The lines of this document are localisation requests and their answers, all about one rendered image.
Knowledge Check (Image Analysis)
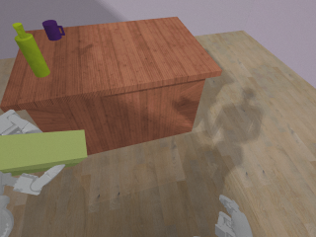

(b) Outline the sponge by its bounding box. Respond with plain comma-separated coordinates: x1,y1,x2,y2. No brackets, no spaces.
0,129,88,177

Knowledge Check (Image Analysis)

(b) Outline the table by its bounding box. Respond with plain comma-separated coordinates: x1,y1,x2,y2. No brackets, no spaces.
0,17,222,155

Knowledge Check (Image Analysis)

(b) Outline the left robot hand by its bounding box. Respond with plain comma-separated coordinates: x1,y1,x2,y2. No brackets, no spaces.
0,110,65,196

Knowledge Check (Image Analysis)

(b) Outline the robot left forearm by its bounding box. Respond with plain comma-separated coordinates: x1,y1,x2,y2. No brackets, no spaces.
0,195,14,237

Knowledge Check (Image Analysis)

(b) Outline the right robot hand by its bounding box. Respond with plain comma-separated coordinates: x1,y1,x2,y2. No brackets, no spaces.
215,195,253,237

